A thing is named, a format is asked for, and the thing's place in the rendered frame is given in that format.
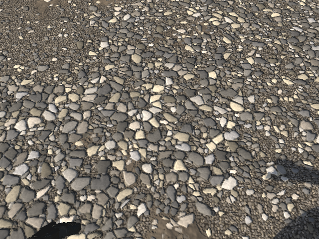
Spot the robot left hand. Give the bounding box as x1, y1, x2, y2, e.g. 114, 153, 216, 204
27, 221, 82, 239

